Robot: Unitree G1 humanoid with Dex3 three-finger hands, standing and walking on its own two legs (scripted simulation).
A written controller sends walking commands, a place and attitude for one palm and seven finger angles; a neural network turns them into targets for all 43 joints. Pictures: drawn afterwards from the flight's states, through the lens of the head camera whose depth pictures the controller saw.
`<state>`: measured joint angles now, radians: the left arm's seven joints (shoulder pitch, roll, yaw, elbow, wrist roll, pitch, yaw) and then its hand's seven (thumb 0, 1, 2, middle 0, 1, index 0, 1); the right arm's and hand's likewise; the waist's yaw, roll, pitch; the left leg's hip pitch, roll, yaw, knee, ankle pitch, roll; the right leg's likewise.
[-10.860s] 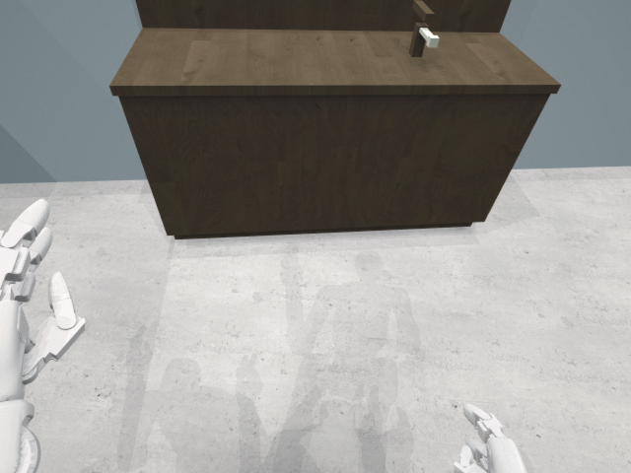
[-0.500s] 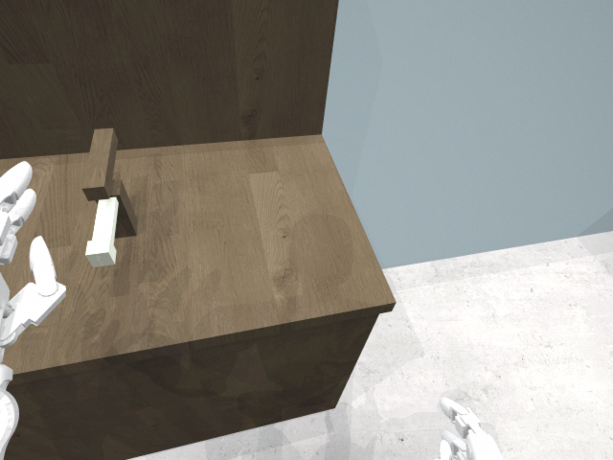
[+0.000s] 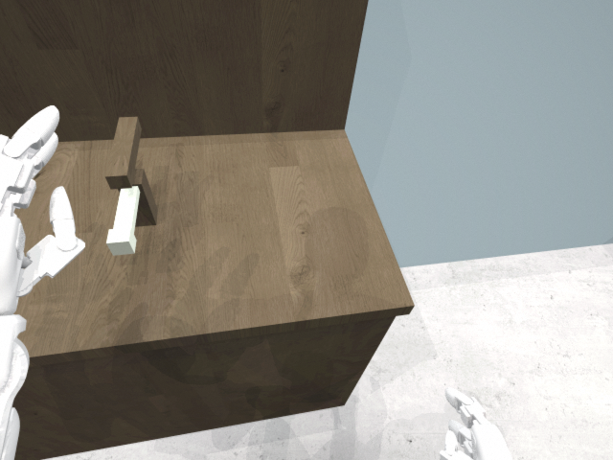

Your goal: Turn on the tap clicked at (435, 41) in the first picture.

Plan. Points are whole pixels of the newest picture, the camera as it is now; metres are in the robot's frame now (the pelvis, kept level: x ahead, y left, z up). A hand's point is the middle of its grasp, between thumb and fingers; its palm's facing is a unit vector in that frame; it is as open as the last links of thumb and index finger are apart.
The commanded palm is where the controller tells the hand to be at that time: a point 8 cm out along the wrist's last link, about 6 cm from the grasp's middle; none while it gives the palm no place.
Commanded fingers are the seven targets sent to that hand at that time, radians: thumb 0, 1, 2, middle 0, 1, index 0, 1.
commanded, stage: turn the palm inward beside the body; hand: left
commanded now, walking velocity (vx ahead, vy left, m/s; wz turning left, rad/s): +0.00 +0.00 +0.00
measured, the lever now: (121, 241) +0.35 +0.30 +0.05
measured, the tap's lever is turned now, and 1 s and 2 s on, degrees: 0 0 0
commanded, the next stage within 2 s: none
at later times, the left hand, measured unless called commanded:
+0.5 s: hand (106, 296) +0.22 +0.23 +0.15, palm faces +0.52 -0.80 -0.30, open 7.5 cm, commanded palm +0.16 +0.25 +0.16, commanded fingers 0.00 0.90 0.90 -0.20 -0.30 -0.20 -0.30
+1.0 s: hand (138, 332) +0.20 +0.20 +0.13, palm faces +0.44 -0.87 -0.23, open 7.5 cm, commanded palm +0.15 +0.24 +0.15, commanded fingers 0.00 0.90 0.90 -0.20 -0.30 -0.20 -0.30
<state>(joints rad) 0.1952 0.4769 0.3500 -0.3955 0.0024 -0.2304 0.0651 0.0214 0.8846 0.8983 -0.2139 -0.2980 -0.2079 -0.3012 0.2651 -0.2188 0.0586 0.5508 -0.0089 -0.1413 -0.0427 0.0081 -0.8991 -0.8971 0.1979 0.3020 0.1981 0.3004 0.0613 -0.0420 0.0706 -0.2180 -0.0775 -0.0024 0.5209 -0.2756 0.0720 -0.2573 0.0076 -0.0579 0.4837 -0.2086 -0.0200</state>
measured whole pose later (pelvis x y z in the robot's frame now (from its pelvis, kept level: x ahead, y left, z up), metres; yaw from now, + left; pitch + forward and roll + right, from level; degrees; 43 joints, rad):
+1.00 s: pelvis +0.01 -0.06 -0.02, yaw +2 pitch +3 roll +0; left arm 0.51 0.30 0.30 -0.43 -0.21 -0.08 0.10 0.02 0.89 0.90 -0.21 -0.30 -0.20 -0.30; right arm 0.21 -0.27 -0.01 0.64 0.05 -0.18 -0.07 0.01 -0.90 -0.90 0.20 0.30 0.20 0.30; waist 0.06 0.03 -0.07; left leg -0.39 -0.03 -0.06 0.73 -0.39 0.01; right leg -0.43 0.05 -0.12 0.70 -0.33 -0.09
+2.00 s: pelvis +0.01 -0.05 -0.01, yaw +2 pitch +1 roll +0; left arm 0.56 0.23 0.20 -0.51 -0.24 0.10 0.16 0.02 0.90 0.90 -0.20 -0.30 -0.20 -0.30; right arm 0.20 -0.24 0.05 0.63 0.04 -0.19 -0.09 0.01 -0.90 -0.90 0.20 0.30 0.20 0.30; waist 0.08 0.05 -0.07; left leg -0.32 -0.04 -0.06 0.67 -0.36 0.01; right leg -0.35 0.04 -0.12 0.63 -0.30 -0.08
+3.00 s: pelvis +0.02 -0.03 -0.01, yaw +2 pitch +3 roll -1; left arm 0.38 0.22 0.26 -0.22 -0.23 -0.04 0.15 0.02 0.90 0.90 -0.19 -0.27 -0.19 -0.27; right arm 0.20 -0.24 0.03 0.66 0.04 -0.19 -0.09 0.01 -0.90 -0.90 0.20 0.30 0.20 0.30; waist 0.05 0.04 -0.05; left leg -0.37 -0.06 -0.05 0.69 -0.37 0.04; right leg -0.40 0.03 -0.10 0.64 -0.31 -0.06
